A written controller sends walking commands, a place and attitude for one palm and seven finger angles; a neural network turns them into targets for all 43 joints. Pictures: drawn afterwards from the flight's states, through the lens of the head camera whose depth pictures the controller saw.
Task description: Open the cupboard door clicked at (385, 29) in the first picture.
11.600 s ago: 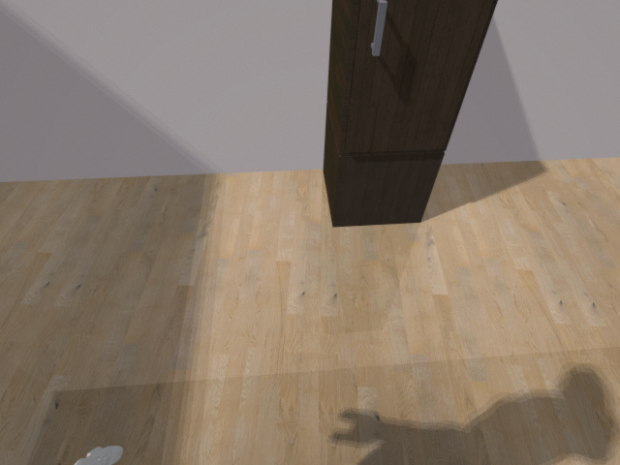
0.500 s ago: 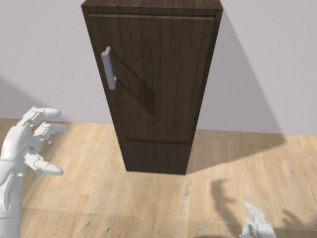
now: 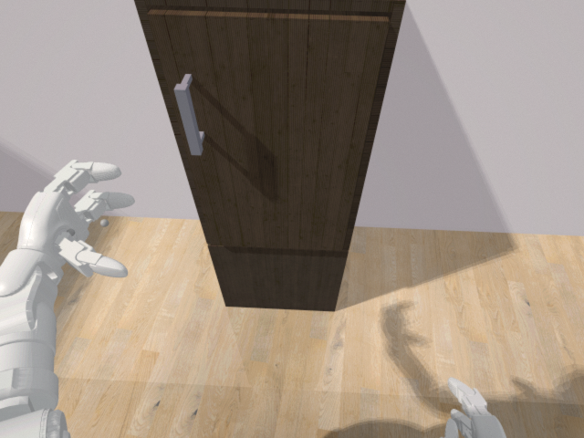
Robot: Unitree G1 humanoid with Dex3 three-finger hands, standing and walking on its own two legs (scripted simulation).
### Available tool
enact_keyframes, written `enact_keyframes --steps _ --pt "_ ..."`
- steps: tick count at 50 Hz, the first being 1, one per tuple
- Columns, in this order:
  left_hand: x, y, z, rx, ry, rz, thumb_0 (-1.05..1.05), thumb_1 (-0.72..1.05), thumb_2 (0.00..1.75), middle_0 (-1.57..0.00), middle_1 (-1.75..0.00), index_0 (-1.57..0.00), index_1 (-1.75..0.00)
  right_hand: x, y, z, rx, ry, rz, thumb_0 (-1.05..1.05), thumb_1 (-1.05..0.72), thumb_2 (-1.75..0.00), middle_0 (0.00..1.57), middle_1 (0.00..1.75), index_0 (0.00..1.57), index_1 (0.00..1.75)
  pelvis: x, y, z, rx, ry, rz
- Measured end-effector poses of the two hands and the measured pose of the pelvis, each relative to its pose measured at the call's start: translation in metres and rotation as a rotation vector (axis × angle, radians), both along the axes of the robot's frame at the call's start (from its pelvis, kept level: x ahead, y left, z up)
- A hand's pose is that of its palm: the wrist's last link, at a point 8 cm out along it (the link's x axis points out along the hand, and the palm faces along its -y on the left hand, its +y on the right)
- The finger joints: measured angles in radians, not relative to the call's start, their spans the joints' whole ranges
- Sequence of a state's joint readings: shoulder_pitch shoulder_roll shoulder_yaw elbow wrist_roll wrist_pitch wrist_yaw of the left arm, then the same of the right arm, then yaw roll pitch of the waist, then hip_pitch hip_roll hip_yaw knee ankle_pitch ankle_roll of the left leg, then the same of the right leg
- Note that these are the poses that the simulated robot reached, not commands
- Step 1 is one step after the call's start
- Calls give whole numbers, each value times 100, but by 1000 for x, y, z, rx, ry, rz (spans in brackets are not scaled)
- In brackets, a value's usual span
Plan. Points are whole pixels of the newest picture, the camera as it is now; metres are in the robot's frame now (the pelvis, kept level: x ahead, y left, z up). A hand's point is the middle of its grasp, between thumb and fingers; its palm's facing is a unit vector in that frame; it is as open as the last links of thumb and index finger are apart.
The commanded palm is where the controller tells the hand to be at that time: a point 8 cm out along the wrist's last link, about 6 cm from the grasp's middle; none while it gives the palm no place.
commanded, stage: move the hooked fingers beside the handle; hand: left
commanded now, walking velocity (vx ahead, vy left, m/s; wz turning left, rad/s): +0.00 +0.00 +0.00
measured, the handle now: (192, 116) +0.61 +0.21 +0.11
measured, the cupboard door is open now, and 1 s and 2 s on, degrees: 0 0 0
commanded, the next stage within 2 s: none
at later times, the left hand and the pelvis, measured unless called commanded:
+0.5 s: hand (127, 184) +0.43 +0.26 +0.11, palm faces -0.02 -1.00 +0.00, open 14.0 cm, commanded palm +0.41 +0.32 +0.11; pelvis +0.00 +0.01 -0.01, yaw -1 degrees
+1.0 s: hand (146, 150) +0.51 +0.26 +0.11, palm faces -0.03 -1.00 +0.00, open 14.0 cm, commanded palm +0.50 +0.31 +0.11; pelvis +0.00 +0.02 -0.02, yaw -2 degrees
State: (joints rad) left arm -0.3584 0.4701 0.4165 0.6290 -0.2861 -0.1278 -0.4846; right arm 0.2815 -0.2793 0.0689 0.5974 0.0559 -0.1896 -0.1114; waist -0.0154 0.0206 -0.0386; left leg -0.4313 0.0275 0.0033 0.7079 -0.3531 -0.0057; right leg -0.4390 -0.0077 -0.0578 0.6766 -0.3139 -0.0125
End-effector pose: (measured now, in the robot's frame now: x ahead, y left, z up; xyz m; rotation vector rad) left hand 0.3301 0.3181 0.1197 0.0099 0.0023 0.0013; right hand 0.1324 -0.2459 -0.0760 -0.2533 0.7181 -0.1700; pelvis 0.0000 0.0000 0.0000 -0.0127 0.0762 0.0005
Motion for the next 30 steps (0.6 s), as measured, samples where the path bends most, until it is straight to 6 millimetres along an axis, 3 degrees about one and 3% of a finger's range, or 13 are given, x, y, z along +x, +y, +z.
enact_keyframes --steps 13,30 --pt "38 3 -4 -9 7 -7 -2 -50 30 -30 -120 -30 -120 -46 -10 -14 -28 175 -71 1 -90 -89 20 30 20 30 2 6 -3 -4 44 -10" --pt "93 0 -8 -6 33 -8 -2 -50 30 -30 -120 -30 -120 -80 -6 -24 -28 311 -124 1 -90 -89 20 30 20 30 1 13 -9 -11 108 -19"
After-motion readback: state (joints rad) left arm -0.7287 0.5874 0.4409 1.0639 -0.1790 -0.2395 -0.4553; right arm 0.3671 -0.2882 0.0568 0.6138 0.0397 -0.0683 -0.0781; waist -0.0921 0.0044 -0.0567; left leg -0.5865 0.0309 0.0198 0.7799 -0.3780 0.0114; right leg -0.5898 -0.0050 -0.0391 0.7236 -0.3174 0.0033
